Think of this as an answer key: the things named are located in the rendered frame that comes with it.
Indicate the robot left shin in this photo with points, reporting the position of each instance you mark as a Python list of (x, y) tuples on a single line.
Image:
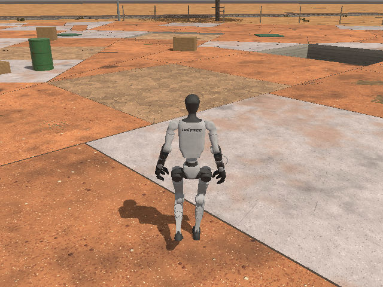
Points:
[(178, 212)]

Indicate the robot right hand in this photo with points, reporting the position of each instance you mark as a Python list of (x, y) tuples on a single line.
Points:
[(221, 175)]

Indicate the robot right thigh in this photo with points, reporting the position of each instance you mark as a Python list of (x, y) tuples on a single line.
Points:
[(205, 177)]

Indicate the robot left upper arm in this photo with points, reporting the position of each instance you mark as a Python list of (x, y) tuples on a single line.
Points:
[(173, 125)]

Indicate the robot left forearm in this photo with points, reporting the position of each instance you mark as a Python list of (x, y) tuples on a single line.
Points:
[(162, 158)]

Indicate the robot left hand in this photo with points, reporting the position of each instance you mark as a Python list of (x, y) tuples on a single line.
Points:
[(162, 171)]

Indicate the robot right forearm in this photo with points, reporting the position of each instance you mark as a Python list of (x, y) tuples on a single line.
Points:
[(219, 160)]

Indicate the robot right upper arm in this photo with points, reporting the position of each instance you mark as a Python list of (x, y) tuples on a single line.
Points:
[(212, 136)]

